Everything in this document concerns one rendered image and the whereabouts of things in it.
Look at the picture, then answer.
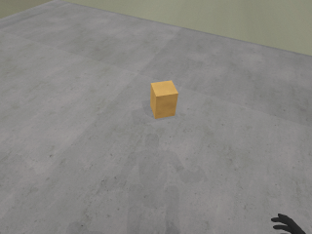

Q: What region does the carton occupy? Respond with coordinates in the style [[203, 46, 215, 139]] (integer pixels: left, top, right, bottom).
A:
[[150, 80, 178, 119]]

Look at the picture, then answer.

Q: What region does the robot right hand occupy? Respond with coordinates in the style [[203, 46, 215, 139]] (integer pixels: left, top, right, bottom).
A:
[[271, 214, 306, 234]]

